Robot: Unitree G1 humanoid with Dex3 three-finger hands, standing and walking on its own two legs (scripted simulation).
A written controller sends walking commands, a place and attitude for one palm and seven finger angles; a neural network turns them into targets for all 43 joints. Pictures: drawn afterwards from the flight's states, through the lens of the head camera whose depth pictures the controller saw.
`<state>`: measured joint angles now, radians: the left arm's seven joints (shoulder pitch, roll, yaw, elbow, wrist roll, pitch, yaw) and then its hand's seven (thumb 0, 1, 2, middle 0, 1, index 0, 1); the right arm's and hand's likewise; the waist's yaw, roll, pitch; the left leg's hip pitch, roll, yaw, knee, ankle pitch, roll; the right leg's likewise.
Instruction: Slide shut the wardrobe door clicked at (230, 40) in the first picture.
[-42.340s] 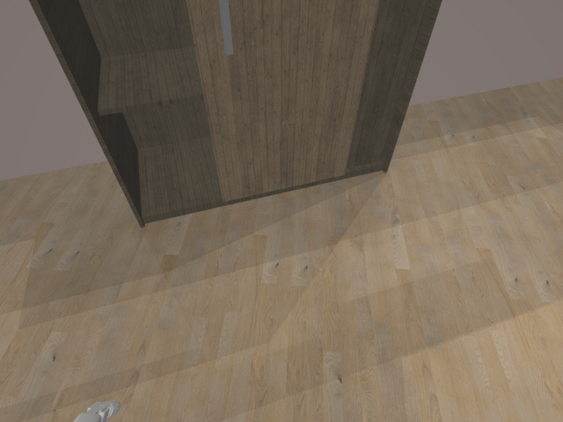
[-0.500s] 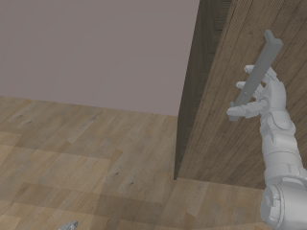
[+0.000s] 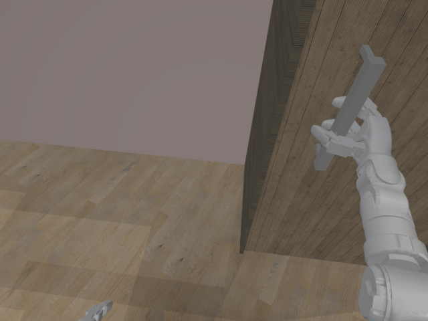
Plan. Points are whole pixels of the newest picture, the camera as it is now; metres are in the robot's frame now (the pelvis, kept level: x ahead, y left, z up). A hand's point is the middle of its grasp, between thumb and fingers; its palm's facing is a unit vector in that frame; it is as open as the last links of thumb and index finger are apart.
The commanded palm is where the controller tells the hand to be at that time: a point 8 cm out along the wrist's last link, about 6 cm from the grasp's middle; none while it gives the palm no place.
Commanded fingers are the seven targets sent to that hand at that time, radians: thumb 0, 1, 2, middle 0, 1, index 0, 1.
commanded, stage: grip the handle and tug to test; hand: right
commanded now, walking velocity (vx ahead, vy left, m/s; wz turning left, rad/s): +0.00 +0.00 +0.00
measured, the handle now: (339, 116) +0.50 -0.18 +0.14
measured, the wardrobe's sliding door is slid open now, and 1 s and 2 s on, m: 0.00 0.00 0.00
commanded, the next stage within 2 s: tug the door sideways, standing still in 0.94 s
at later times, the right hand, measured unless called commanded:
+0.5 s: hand (334, 133) +0.44 -0.16 +0.14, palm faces +0.04 +1.00 +0.00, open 5.9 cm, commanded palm +0.41 -0.21 +0.14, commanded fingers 0.00 -0.90 -0.90 0.45 1.40 0.45 1.40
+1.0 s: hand (333, 134) +0.44 -0.16 +0.14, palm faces +0.04 +1.00 +0.01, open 5.9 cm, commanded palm +0.39 -0.21 +0.14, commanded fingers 0.00 -0.90 -0.90 0.45 1.40 0.45 1.40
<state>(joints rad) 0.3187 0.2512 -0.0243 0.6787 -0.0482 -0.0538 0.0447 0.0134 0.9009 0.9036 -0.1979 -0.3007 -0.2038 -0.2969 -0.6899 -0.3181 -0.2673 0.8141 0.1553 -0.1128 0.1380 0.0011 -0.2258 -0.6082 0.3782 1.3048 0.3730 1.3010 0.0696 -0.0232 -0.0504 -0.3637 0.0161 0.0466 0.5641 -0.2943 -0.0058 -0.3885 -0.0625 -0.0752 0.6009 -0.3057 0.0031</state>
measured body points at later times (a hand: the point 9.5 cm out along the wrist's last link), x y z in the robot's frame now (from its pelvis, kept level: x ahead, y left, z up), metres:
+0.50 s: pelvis +0.00 +0.01 +0.00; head +0.02 +0.01 +0.45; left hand +0.08 +0.27 -0.12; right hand +0.43 -0.21 +0.15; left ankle -0.01 +0.12 -0.73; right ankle +0.00 -0.12 -0.73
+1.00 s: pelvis +0.03 +0.00 +0.01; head +0.04 +0.01 +0.46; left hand +0.12 +0.26 -0.10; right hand +0.43 -0.21 +0.15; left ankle -0.01 +0.12 -0.73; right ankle +0.00 -0.12 -0.73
